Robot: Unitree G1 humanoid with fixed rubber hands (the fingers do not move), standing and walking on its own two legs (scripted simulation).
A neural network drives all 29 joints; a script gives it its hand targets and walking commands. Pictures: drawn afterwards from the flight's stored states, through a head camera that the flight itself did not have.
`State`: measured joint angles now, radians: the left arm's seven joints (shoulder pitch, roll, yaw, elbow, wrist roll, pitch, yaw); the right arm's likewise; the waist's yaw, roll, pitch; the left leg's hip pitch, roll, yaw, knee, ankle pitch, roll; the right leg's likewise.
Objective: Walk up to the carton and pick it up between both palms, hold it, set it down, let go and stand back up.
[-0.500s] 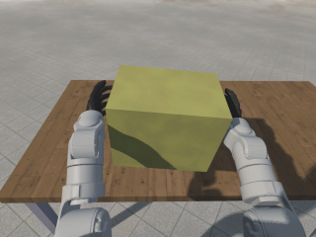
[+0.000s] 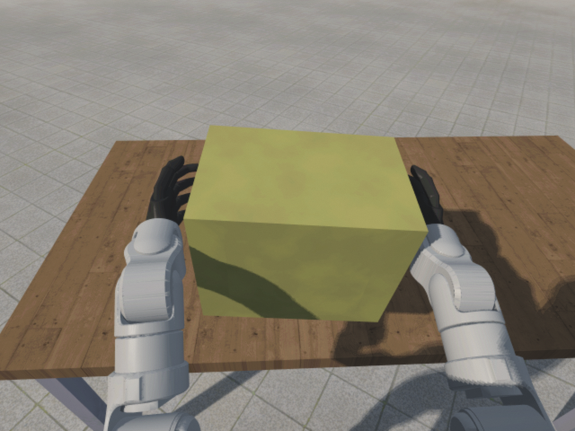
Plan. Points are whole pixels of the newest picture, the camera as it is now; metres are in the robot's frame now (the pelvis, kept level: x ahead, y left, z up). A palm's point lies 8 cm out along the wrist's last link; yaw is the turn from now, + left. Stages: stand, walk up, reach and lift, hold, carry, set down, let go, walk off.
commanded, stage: hold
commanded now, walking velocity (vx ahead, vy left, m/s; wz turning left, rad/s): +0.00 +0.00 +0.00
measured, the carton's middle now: (297, 227) +0.35 +0.00 +0.14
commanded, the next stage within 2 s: none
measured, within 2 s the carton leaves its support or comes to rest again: neither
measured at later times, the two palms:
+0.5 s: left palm (160, 214) +0.33 +0.17 +0.19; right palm (424, 221) +0.33 -0.17 +0.16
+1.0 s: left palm (163, 208) +0.34 +0.17 +0.19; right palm (421, 215) +0.34 -0.17 +0.16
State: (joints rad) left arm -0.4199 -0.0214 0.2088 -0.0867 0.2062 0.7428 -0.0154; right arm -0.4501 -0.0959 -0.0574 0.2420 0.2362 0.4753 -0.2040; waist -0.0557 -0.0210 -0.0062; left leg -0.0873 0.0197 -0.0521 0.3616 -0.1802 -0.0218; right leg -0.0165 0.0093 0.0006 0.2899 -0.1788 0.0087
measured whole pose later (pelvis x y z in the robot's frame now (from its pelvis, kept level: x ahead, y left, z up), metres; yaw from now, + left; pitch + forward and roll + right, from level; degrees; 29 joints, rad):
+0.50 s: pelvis -0.03 +0.00 +0.00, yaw +0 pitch -5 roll +0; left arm -0.62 0.01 0.27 0.19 0.23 0.70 -0.03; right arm -0.61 -0.06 -0.16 0.47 0.13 0.44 -0.16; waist -0.03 -0.04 -0.02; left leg -0.12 0.02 -0.05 0.33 -0.12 -0.03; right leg -0.08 0.00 0.00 0.32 -0.15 0.00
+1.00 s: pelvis +0.00 +0.00 +0.00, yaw +0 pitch -5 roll -1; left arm -0.50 -0.01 0.23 0.05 0.20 0.70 0.00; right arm -0.52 -0.09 -0.09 0.37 0.22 0.44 -0.20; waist -0.04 -0.02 -0.05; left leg -0.10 0.02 -0.05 0.36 -0.18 -0.02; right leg -0.03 0.00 0.00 0.29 -0.18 0.01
